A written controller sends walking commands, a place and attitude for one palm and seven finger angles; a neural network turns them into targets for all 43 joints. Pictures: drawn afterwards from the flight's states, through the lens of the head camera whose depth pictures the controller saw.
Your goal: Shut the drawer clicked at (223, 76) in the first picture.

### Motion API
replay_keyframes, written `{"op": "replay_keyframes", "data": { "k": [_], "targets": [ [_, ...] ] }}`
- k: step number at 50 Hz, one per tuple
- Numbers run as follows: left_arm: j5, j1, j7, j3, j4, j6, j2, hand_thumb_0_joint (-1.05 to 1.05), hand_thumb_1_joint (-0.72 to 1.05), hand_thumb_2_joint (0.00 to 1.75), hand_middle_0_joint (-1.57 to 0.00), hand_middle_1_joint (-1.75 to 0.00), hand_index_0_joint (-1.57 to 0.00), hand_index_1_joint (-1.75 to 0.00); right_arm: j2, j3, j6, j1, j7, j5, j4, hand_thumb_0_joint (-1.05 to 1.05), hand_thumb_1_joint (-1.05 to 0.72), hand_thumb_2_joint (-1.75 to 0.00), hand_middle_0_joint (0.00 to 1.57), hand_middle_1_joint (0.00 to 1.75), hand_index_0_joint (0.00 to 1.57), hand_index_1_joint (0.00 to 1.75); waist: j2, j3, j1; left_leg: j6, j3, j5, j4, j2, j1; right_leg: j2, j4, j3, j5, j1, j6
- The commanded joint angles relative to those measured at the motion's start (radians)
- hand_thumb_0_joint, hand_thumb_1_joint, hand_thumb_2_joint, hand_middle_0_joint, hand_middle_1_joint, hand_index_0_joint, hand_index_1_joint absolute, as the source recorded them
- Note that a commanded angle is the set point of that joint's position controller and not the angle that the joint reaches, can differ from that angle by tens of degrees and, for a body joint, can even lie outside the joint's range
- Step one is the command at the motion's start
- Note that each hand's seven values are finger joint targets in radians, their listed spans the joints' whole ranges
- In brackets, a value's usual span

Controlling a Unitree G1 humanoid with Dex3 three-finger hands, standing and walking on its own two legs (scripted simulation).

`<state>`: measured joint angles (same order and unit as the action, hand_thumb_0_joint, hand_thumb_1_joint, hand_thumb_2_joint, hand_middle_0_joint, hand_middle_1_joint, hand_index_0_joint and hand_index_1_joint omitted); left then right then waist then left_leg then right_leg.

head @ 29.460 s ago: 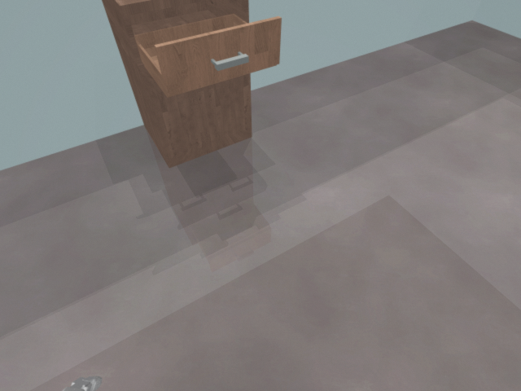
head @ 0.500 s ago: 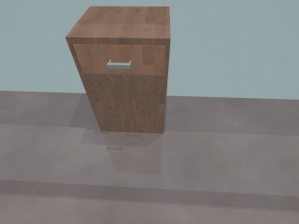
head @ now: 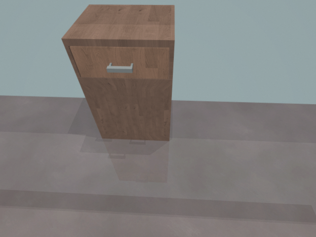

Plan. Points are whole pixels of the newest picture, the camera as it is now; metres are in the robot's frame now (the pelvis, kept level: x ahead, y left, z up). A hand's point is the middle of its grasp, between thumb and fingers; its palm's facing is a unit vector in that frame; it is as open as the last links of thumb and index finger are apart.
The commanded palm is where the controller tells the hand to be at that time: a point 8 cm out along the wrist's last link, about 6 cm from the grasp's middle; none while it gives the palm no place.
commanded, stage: look to check the result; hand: left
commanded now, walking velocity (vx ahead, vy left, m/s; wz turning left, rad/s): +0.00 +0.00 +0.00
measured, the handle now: (120, 67) +0.89 +0.24 -0.09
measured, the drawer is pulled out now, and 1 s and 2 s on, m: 0.00 0.00 0.00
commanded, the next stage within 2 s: stand and wait in 0.36 s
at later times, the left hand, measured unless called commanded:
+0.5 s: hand out of the picture +0.05 +0.20 -0.16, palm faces +0.01 -0.96 -0.28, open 7.4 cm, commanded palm none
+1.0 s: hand out of the picture +0.07 +0.21 -0.16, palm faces -0.01 -0.95 -0.31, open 7.4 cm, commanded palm none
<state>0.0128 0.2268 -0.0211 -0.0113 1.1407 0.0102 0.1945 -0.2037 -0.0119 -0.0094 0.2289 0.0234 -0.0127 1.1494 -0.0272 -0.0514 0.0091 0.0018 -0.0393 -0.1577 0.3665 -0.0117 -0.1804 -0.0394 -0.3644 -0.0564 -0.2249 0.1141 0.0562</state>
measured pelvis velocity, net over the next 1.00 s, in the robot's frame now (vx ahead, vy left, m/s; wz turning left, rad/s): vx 0.01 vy -0.01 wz -0.01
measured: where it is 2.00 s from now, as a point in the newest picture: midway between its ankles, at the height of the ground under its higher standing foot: outside the picture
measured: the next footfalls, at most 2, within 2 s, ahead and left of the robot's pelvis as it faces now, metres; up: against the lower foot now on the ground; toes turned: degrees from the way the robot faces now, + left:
none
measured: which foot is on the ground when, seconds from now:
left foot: down 0.00-1.00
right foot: down 0.00-1.00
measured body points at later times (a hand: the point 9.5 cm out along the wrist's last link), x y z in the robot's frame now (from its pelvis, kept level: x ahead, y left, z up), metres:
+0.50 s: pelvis +0.01 -0.01 +0.00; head +0.01 -0.03 +0.45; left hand +0.05 +0.25 -0.14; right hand +0.04 -0.27 -0.16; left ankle +0.03 +0.12 -0.75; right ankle -0.01 -0.08 -0.75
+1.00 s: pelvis +0.01 -0.01 +0.00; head +0.02 -0.02 +0.45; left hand +0.07 +0.26 -0.14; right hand +0.04 -0.28 -0.15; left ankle +0.03 +0.12 -0.75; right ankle -0.01 -0.08 -0.75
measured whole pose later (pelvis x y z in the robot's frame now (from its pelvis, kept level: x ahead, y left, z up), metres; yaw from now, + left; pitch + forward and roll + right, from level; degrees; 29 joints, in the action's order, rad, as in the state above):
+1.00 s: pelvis +0.01 -0.01 +0.00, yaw -1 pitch -2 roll +0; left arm 0.01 0.16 -0.01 -0.02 1.14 0.01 0.26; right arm -0.28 -0.01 -0.01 0.17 0.02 -0.01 1.14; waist -0.03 -0.05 0.01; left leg -0.02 -0.05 -0.16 0.33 -0.03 -0.14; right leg -0.06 -0.30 -0.05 -0.21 0.07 0.07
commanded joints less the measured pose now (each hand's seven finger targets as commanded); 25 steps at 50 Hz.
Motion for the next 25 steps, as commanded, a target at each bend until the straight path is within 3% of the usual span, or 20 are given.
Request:
{"op": "replay_keyframes", "data": {
  "k": [1,7,11,20,25],
  "targets": [
    [-0.006,0.017,-0.011,-0.028,-0.032,0.019,0.155,0.00,0.90,0.90,-0.20,-0.30,-0.20,-0.30,-0.126,-0.021,0.017,0.020,0.012,-0.004,-0.040,0.00,-0.90,-0.90,0.20,0.30,0.20,0.30,0.034,0.017,0.003,0.028,0.096,0.093,-0.036,-0.095,0.055,0.154,0.104,0.129,0.124,0.059,-0.002],
    [-0.005,0.008,-0.013,-0.030,-0.032,0.020,0.173,0.00,0.90,0.90,-0.20,-0.30,-0.20,-0.30,-0.145,-0.022,0.015,0.011,0.013,-0.002,-0.044,0.00,-0.90,-0.90,0.20,0.30,0.20,0.30,0.035,0.017,0.002,0.025,0.092,0.098,-0.032,-0.098,0.059,0.154,0.109,0.133,0.161,0.048,-0.010],
    [-0.006,-0.005,-0.010,-0.030,-0.031,0.019,0.179,0.00,0.90,0.90,-0.20,-0.30,-0.20,-0.30,-0.153,-0.020,0.015,-0.004,0.012,-0.004,-0.044,0.00,-0.90,-0.90,0.20,0.30,0.20,0.30,0.015,0.012,0.002,0.024,0.095,0.090,-0.042,-0.100,0.063,0.154,0.115,0.135,0.137,0.049,-0.003],
    [-0.005,-0.027,-0.009,-0.034,-0.035,0.019,0.198,0.00,0.90,0.90,-0.20,-0.30,-0.20,-0.30,-0.169,-0.023,0.012,-0.024,0.010,-0.006,-0.049,0.00,-0.90,-0.90,0.20,0.30,0.20,0.30,0.032,-0.012,0.002,0.019,0.089,0.063,-0.046,-0.097,0.058,0.158,0.141,0.142,0.103,0.062,-0.016],
    [-0.005,-0.040,-0.010,-0.041,-0.045,0.023,0.213,0.00,0.90,0.90,-0.20,-0.30,-0.20,-0.30,-0.183,-0.025,0.015,-0.025,0.011,-0.005,-0.053,0.00,-0.90,-0.90,0.20,0.30,0.20,0.30,0.039,0.024,0.003,0.018,0.085,0.091,-0.039,-0.099,0.063,0.161,0.131,0.142,0.194,0.023,-0.027]
  ]
}}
